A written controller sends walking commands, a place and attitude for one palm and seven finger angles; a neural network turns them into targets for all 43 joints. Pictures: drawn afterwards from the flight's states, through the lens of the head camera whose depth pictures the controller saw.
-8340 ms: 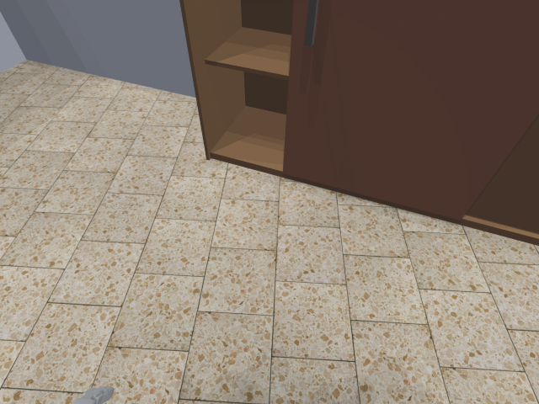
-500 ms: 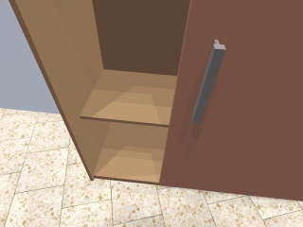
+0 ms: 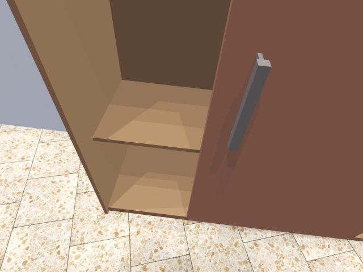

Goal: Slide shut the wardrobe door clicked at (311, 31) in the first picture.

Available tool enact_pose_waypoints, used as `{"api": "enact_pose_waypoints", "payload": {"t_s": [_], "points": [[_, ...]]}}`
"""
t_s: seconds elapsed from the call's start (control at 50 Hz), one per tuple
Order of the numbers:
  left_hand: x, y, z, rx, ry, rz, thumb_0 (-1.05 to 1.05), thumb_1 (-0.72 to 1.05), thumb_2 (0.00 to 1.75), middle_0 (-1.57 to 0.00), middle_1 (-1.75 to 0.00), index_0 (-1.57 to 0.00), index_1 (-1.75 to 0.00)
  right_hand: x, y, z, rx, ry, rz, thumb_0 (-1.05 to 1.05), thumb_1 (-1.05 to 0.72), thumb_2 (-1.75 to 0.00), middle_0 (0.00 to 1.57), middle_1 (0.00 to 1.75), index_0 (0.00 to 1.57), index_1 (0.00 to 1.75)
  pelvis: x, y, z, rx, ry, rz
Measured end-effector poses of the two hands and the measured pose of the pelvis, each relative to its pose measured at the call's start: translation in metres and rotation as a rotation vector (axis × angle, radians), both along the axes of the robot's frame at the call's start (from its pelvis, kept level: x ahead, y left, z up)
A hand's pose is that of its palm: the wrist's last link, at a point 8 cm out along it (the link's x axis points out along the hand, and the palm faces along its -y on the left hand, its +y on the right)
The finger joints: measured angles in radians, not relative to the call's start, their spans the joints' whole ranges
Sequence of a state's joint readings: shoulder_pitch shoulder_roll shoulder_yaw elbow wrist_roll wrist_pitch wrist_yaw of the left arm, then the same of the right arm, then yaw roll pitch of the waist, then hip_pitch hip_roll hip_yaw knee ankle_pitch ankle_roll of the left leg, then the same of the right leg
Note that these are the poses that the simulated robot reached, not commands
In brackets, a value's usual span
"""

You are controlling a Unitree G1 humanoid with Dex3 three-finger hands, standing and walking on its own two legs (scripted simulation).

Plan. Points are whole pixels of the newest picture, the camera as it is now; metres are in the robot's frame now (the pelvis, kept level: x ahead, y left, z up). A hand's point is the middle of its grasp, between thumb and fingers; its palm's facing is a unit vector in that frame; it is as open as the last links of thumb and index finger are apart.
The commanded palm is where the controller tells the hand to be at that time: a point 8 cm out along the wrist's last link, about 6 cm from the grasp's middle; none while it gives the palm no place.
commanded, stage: come to a stop and stand still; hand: right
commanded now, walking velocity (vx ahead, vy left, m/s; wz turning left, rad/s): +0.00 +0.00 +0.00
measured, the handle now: (244, 107) +0.49 -0.12 +0.12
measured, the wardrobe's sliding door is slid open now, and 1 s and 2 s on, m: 0.44 0.44 0.44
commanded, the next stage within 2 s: look again from close up in 0.52 s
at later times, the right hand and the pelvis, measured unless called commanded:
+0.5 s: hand out of the picture +0.01 -0.15 -0.17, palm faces +0.03 +0.98 -0.21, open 7.3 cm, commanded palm none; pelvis +0.02 +0.02 +0.00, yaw +0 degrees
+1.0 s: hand out of the picture +0.01 -0.14 -0.17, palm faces +0.05 +0.98 -0.18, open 7.3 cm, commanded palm none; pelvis +0.03 +0.03 +0.00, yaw -1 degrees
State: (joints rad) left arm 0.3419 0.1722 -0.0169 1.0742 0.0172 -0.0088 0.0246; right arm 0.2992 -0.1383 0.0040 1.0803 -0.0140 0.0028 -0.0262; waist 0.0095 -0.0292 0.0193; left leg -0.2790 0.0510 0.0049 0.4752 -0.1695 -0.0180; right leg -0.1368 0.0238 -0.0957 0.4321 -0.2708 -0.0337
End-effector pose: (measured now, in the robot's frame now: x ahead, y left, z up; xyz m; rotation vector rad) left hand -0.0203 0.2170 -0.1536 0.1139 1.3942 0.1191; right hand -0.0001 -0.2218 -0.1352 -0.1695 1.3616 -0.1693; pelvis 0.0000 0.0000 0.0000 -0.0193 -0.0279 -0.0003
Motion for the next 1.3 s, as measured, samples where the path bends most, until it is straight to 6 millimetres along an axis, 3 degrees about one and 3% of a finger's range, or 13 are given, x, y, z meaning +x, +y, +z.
{"api": "enact_pose_waypoints", "payload": {"t_s": [0.12, 0.28, 0.48, 0.72, 1.3], "points": [[-0.005, -0.001, -0.001, -0.012, 0.033, 0.009, 0.01, 0.90, 0.89, -0.19, -0.30, -0.20, -0.30, 0.009, 0.005, 0.000, -0.004, -0.001, 0.001, 0.01, -0.93, -0.90, 0.20, 0.29, 0.20, 0.30, 0.006, 0.006, 0.001, 0.002, -0.002, -0.002], [0.006, 0.004, -0.001, -0.016, 0.028, 0.009, 0.01, 0.90, 0.89, -0.19, -0.30, -0.20, -0.30, 0.015, 0.013, -0.001, -0.005, -0.002, -0.002, 0.01, -0.93, -0.90, 0.20, 0.29, 0.20, 0.30, 0.011, 0.015, 0.001, 0.004, -0.003, -0.004], [0.019, 0.014, 0.002, -0.003, 0.015, -0.001, 0.01, 0.90, 0.89, -0.19, -0.30, -0.20, -0.30, 0.010, 0.024, -0.003, 0.011, 0.019, -0.016, 0.01, -0.93, -0.90, 0.20, 0.29, 0.20, 0.30, 0.016, 0.022, 0.002, 0.008, 0.000, -0.007], [0.020, 0.018, 0.006, 0.009, 0.041, -0.006, 0.01, 0.90, 0.89, -0.19, -0.30, -0.20, -0.30, 0.004, 0.035, -0.007, 0.039, 0.048, -0.034, 0.01, -0.92, -0.90, 0.20, 0.29, 0.20, 0.30, 0.022, 0.026, 0.003, 0.014, 0.005, -0.014], [0.024, 0.005, 0.006, 0.001, 0.056, 0.007, 0.01, 0.90, 0.89, -0.19, -0.30, -0.20, -0.30, 0.012, 0.034, -0.010, 0.049, 0.056, -0.040, 0.01, -0.92, -0.90, 0.20, 0.29, 0.20, 0.30, 0.034, 0.022, 0.002, 0.019, 0.006, -0.012]]}}
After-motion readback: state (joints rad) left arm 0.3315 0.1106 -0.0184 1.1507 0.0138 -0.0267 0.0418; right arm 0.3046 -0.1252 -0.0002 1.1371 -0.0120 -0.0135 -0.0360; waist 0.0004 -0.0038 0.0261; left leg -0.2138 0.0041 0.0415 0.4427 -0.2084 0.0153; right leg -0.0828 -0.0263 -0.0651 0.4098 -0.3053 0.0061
